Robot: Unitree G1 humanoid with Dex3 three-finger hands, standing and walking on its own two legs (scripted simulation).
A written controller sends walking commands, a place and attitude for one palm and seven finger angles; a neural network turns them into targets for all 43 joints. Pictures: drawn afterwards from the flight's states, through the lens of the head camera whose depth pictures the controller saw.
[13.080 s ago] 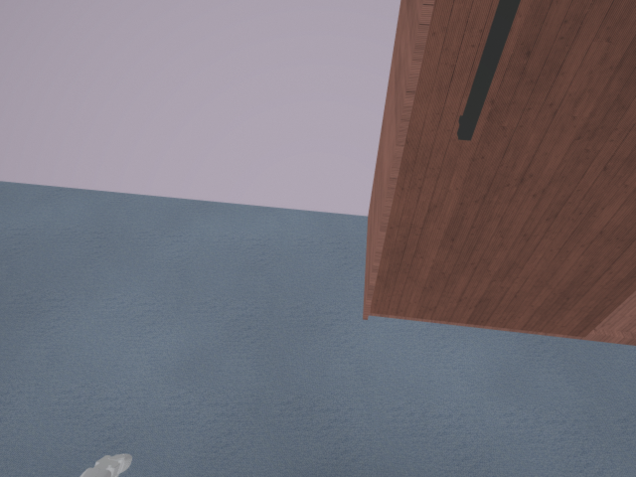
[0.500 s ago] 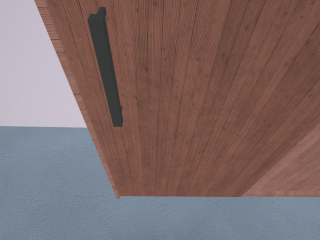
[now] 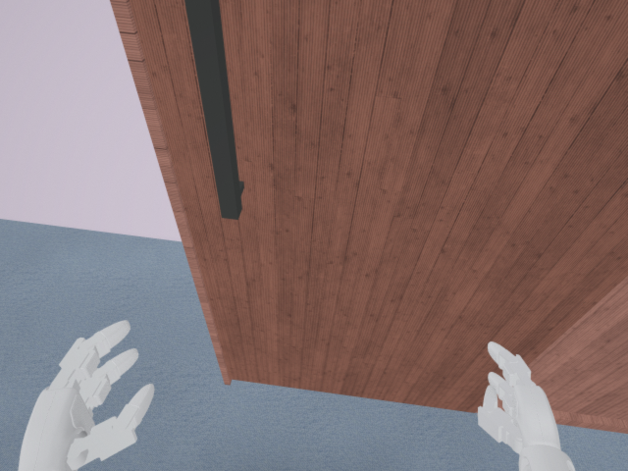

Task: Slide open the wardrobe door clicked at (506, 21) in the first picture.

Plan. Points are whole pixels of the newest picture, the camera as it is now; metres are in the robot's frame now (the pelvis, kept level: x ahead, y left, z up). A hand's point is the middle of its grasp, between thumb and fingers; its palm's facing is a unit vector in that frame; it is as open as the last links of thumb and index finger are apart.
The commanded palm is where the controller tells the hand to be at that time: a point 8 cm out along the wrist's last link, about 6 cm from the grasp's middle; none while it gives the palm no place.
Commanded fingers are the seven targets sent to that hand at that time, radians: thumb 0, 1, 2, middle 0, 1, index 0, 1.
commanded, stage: raise the hand with hooked fingers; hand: left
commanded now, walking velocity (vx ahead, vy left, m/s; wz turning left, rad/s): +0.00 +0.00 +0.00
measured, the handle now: (224, 115) +0.46 +0.16 +0.23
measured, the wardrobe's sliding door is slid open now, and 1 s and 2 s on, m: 0.00 0.00 0.00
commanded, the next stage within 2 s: move the hooked fingers beside the handle in 1.58 s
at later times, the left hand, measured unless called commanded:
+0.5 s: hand (89, 286) +0.25 +0.26 +0.15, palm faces +0.05 -1.00 -0.07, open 12.2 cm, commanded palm +0.22 +0.31 +0.16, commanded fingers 0.00 -0.31 0.38 -0.29 -1.08 -0.29 -1.08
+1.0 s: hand out of the picture +0.26 +0.33 +0.23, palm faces +0.05 -0.99 -0.15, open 13.9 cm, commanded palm +0.23 +0.39 +0.25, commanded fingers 0.00 -0.50 0.30 -0.30 -1.20 -0.30 -1.20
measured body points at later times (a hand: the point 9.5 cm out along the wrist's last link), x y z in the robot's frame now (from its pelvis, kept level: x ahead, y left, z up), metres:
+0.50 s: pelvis +0.02 +0.02 +0.02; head +0.02 +0.01 +0.47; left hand +0.24 +0.31 +0.16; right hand +0.17 -0.24 -0.06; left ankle +0.03 +0.10 -0.70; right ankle +0.00 -0.05 -0.70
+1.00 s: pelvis +0.00 +0.06 +0.04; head -0.02 +0.06 +0.49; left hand +0.25 +0.39 +0.24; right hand +0.22 -0.12 -0.02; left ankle +0.03 +0.10 -0.70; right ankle +0.00 -0.05 -0.70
